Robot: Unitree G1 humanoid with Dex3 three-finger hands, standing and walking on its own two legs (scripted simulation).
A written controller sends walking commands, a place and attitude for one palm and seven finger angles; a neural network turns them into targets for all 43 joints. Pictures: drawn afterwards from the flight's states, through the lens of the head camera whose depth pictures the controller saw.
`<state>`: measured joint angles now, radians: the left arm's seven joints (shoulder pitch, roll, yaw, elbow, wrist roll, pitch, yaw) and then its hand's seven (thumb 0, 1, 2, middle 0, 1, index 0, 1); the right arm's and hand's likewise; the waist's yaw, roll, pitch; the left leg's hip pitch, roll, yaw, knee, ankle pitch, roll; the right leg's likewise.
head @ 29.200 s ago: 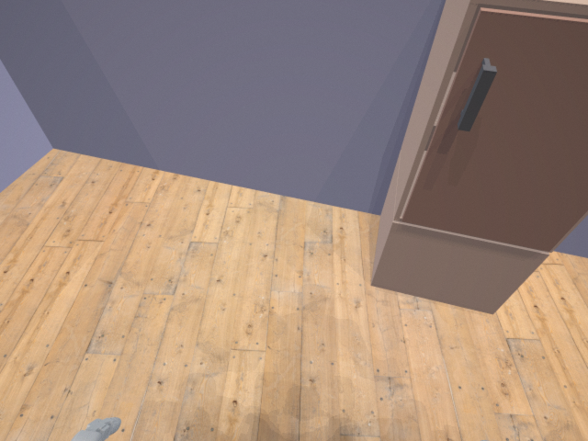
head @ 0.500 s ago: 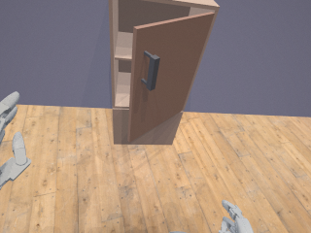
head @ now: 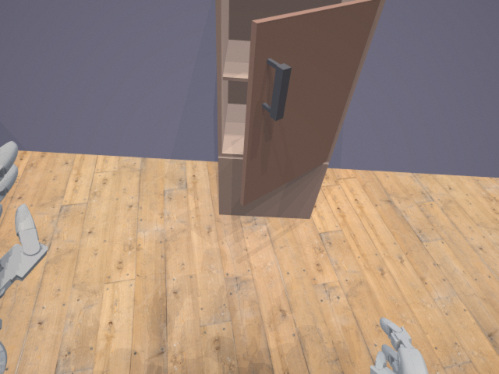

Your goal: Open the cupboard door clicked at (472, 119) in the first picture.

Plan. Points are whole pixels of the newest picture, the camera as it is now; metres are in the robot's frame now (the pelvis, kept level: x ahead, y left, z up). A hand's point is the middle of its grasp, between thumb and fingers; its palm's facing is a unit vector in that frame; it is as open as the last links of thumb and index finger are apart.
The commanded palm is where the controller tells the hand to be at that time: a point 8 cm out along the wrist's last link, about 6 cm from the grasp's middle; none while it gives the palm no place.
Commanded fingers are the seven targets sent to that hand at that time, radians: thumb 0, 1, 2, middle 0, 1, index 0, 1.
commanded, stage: stop stepping back and stand still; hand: left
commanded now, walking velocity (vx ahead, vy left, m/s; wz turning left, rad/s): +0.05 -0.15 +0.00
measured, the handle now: (274, 89) +0.71 +0.00 +0.11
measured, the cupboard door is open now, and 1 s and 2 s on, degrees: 38 38 38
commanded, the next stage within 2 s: let the arm hang, fingers relaxed in 0.34 s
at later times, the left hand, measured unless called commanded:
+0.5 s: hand (59, 255) +0.23 +0.27 +0.12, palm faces +0.33 -0.81 -0.49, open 7.4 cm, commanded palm none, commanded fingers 0.00 0.90 0.90 -0.20 -0.30 -0.20 -0.30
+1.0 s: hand out of the picture -0.02 +0.19 -0.15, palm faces +0.09 -0.96 -0.26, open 7.2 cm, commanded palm none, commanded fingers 0.00 0.90 0.90 -0.20 -0.30 -0.20 -0.30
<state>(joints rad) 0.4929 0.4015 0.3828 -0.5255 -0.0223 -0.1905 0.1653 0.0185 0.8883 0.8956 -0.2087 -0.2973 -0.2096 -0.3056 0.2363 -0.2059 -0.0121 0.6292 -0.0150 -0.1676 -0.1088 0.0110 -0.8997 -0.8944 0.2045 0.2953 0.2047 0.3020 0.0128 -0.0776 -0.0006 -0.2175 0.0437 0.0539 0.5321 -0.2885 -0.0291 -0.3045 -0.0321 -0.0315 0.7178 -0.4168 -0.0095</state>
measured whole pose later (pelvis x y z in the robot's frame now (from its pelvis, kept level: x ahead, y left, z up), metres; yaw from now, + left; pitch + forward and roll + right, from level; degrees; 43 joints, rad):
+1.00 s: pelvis +0.00 +0.00 +0.01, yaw +4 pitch -2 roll +0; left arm 0.28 0.20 0.01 1.08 0.01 0.02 0.02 0.00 0.94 0.89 -0.20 -0.30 -0.20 -0.30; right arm 0.25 -0.18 -0.01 1.07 -0.02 0.03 -0.01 0.00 -0.91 -0.89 0.20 0.29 0.20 0.30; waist 0.00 0.04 0.08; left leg -0.24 -0.01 -0.04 0.45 -0.19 0.00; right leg -0.19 0.02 0.01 0.45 -0.23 -0.01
